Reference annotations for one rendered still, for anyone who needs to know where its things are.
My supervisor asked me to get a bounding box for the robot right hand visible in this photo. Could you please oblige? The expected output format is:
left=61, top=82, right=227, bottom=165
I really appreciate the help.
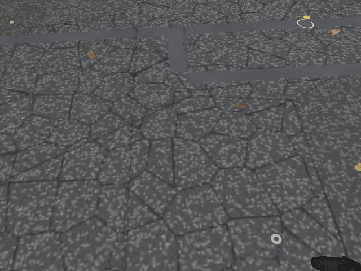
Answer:
left=311, top=256, right=361, bottom=271

